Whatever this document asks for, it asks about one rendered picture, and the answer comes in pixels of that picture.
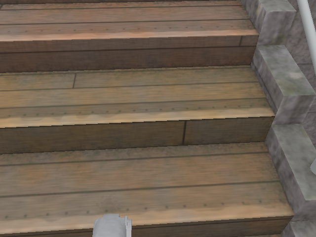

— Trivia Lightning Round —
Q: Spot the left robot thigh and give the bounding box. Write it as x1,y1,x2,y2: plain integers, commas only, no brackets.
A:
92,213,132,237

